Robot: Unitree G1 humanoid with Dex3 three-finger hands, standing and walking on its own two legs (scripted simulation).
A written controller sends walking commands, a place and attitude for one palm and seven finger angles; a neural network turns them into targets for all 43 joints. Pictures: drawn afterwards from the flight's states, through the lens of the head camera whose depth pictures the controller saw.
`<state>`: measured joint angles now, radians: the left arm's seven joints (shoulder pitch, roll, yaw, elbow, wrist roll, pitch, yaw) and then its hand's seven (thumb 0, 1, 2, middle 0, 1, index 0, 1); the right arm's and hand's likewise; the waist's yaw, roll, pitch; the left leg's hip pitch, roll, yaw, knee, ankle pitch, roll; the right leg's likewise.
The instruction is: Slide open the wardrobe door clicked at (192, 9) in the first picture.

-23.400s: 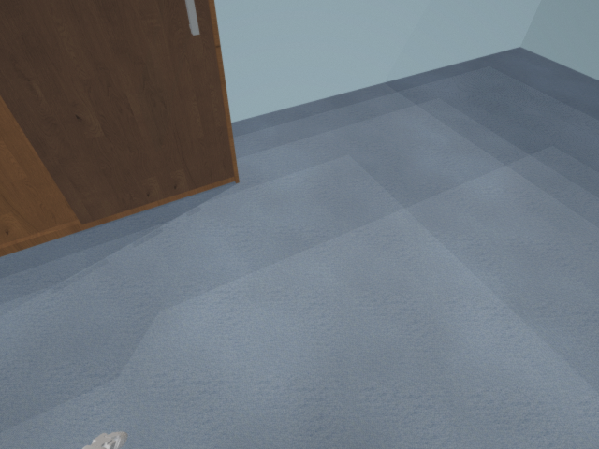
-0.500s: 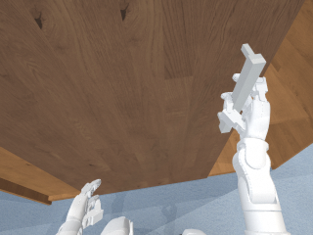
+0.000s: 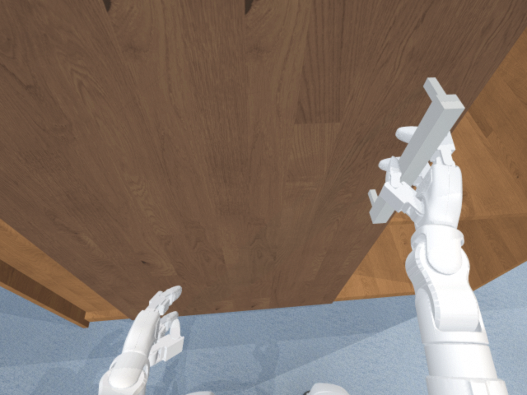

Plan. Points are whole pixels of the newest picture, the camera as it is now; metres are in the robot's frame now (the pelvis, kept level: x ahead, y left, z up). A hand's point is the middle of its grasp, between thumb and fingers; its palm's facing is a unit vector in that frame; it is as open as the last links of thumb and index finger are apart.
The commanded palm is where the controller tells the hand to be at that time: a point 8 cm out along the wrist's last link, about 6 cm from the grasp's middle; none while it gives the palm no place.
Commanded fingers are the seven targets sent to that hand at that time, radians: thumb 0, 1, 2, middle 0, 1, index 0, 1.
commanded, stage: step sideways, sliding the door along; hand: right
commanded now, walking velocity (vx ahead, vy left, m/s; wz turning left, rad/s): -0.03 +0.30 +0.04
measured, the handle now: (400, 161) +0.40 -0.21 +0.12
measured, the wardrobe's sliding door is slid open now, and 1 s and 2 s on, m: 0.53 0.60 0.60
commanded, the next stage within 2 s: stop walking and hold the door there in 0.84 s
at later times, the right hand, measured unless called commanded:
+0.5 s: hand (335, 187) +0.35 -0.11 +0.13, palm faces +0.30 +0.95 -0.03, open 6.6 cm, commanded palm +0.32 -0.08 +0.12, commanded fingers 0.00 -0.90 -0.90 0.45 1.40 0.45 1.40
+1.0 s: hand (334, 185) +0.36 -0.11 +0.12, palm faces +0.49 +0.86 -0.12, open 6.9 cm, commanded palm +0.32 -0.13 +0.10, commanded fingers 0.00 -0.90 -0.90 0.45 1.40 0.45 1.40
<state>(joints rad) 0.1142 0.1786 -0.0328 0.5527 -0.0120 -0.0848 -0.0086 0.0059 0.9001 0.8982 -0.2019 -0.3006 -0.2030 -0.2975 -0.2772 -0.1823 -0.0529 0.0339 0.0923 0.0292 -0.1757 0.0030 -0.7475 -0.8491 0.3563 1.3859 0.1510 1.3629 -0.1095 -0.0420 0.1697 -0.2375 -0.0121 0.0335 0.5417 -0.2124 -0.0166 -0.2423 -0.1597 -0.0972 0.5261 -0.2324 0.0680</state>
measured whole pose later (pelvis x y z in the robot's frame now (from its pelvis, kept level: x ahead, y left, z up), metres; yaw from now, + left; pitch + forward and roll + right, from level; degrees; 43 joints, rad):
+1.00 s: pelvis +0.01 +0.18 +0.01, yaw -1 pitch -2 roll +4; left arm 0.15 0.20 0.00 0.62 -0.02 -0.13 0.01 0.01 0.90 0.90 -0.20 -0.30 -0.20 -0.30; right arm -0.32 -0.32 -0.26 0.16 0.08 -0.06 -0.18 -0.02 -0.71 -0.83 0.28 1.36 0.11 1.31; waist -0.11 -0.02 0.20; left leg -0.37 0.01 0.07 0.81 -0.36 -0.03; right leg -0.16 -0.18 -0.11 0.50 -0.28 0.06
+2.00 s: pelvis -0.04 +0.16 +0.00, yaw +7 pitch -1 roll +1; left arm 0.29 0.31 0.02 0.72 -0.04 -0.04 0.11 0.01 0.90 0.90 -0.20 -0.30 -0.20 -0.30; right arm -0.36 -0.48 -0.34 0.74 0.04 -0.17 -0.14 -0.07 -0.63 -0.83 0.36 1.34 0.27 1.38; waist 0.02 -0.04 -0.05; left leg -0.21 0.01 0.04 0.48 -0.25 -0.01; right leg -0.30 -0.08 -0.16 0.50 -0.18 -0.02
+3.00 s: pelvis -0.08 +0.00 +0.01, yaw +7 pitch -2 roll +6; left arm 0.21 0.15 -0.05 0.71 -0.02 -0.04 0.04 0.01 0.90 0.90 -0.20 -0.30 -0.20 -0.30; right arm -0.53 -0.25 -0.05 0.42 0.07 -0.05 -0.13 -0.01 -0.75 -0.78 0.35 1.40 0.27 1.40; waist -0.04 0.01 0.14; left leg -0.44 0.01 0.01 1.09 -0.37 -0.03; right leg -0.32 -0.08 0.00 0.45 -0.10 -0.04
